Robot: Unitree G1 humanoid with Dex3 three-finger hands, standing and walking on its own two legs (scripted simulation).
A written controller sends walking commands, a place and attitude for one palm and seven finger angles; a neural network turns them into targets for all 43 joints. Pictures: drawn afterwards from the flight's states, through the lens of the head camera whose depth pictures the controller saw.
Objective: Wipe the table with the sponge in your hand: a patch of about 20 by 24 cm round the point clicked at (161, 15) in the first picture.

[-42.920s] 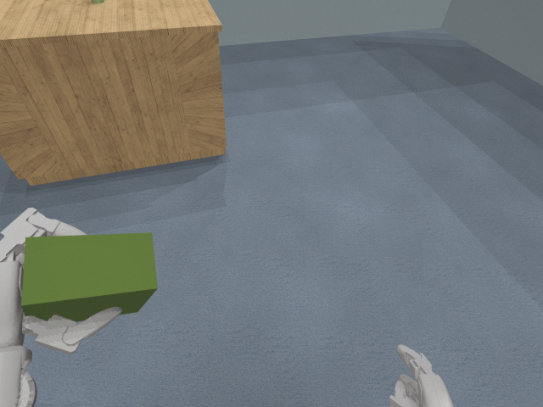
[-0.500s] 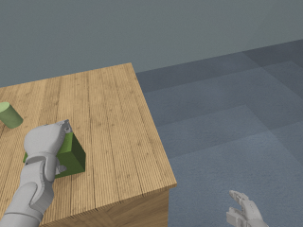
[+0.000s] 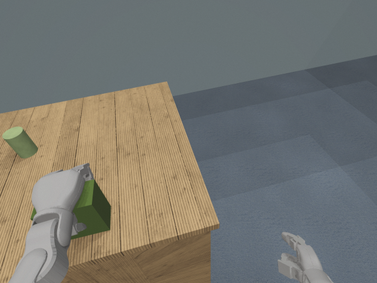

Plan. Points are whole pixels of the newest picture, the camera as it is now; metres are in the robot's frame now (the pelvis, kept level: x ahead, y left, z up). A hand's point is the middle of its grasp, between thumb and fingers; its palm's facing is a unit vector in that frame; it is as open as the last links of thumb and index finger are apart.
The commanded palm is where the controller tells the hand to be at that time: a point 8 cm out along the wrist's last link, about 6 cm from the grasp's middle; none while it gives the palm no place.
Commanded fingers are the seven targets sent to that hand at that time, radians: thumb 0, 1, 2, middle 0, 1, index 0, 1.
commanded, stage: lift the sponge slowly off the table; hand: left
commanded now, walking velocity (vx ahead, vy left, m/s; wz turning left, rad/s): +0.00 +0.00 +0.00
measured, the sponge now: (79, 215) +0.24 +0.29 +0.01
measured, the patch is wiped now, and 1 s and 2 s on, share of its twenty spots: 1.00 1.00 1.00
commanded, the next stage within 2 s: none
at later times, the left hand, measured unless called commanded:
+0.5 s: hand (70, 210) +0.23 +0.27 +0.07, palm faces -0.01 -0.10 -0.99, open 10.4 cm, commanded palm +0.20 +0.28 +0.15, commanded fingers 0.00 0.10 1.30 -1.20 -1.60 -1.20 -1.60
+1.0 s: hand (75, 193) +0.24 +0.25 +0.11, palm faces +0.05 -0.08 -0.99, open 10.4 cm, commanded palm +0.21 +0.27 +0.18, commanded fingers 0.00 0.10 1.30 -1.20 -1.60 -1.20 -1.60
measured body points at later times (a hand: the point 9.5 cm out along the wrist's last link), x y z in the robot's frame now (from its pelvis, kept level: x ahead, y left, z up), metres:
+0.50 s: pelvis +0.00 +0.00 +0.00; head -0.01 -0.04 +0.45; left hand +0.22 +0.27 +0.13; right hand +0.23 -0.22 -0.09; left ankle +0.03 +0.13 -0.73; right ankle -0.05 -0.12 -0.73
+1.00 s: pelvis -0.01 +0.00 +0.01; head -0.03 -0.05 +0.45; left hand +0.23 +0.25 +0.16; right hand +0.23 -0.21 -0.08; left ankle +0.03 +0.13 -0.73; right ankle -0.05 -0.12 -0.73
